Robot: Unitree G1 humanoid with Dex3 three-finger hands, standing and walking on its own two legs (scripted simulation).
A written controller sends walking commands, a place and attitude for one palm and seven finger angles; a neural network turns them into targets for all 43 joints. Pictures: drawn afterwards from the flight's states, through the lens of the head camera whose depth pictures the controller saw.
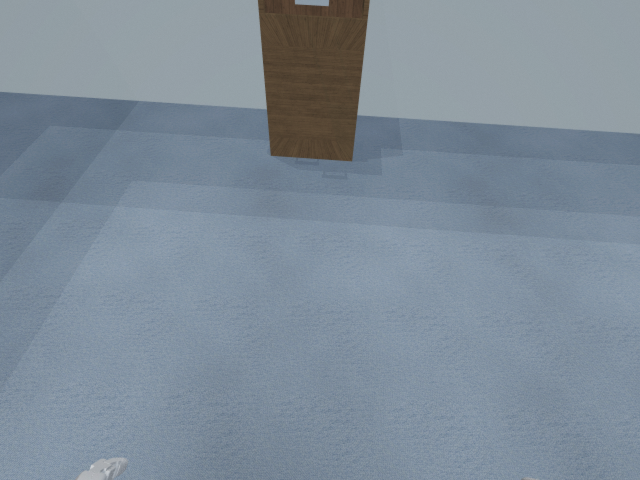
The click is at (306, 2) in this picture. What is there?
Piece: drawer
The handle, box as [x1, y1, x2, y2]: [295, 0, 328, 5]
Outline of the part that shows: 295,0 295,3 299,4 328,5 328,0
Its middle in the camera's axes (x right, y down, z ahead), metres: -0.03 -0.90 +1.45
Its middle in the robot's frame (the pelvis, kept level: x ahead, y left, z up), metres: +1.69 +0.12 -0.01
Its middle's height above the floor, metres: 0.76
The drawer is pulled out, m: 0.00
